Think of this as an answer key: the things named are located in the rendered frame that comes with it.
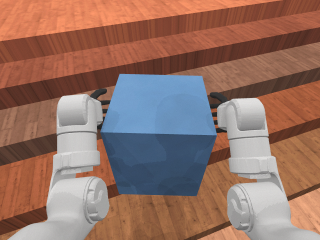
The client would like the left robot forearm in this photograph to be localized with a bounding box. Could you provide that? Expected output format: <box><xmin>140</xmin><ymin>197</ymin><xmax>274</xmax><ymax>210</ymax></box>
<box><xmin>46</xmin><ymin>94</ymin><xmax>103</xmax><ymax>216</ymax></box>

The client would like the right robot forearm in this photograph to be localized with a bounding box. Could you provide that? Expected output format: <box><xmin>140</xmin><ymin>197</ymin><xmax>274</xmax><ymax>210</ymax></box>
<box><xmin>217</xmin><ymin>98</ymin><xmax>291</xmax><ymax>218</ymax></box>

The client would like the robot left hand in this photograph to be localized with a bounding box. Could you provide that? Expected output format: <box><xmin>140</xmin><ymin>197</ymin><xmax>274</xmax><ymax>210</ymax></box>
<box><xmin>90</xmin><ymin>88</ymin><xmax>111</xmax><ymax>130</ymax></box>

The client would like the robot left upper arm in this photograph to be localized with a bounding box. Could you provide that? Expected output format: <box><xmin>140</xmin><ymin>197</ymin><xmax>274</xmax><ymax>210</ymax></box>
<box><xmin>7</xmin><ymin>176</ymin><xmax>110</xmax><ymax>240</ymax></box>

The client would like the robot right hand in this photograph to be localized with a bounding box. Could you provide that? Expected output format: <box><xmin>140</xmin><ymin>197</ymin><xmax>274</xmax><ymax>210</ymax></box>
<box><xmin>209</xmin><ymin>92</ymin><xmax>229</xmax><ymax>133</ymax></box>

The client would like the robot right upper arm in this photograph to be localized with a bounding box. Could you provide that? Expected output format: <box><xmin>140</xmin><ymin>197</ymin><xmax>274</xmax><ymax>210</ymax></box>
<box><xmin>227</xmin><ymin>181</ymin><xmax>320</xmax><ymax>240</ymax></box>

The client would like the carton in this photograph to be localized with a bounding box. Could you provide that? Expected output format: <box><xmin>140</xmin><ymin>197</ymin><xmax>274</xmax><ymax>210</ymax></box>
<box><xmin>100</xmin><ymin>74</ymin><xmax>217</xmax><ymax>196</ymax></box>

